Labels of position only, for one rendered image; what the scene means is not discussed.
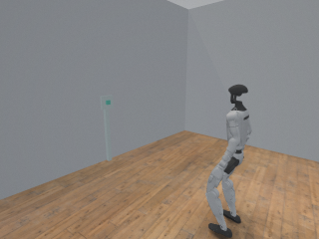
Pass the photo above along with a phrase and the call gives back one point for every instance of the right robot upper arm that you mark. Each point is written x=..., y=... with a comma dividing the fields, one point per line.
x=249, y=128

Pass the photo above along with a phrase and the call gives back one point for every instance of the panel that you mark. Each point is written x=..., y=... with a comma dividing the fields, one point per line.
x=106, y=112

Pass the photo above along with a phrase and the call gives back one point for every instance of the left robot upper arm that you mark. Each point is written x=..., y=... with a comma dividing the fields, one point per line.
x=232, y=119

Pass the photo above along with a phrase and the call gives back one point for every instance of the right robot forearm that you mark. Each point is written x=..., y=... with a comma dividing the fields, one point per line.
x=247, y=137

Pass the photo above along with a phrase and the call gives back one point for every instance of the right robot thigh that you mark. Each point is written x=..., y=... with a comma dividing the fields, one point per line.
x=226, y=182

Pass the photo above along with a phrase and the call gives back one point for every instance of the robot right foot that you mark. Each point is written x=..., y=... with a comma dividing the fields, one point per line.
x=228, y=215

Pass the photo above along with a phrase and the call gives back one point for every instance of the left robot forearm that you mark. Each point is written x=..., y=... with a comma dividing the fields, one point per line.
x=230, y=151

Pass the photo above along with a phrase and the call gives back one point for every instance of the robot left hand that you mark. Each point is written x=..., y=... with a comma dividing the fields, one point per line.
x=218, y=174

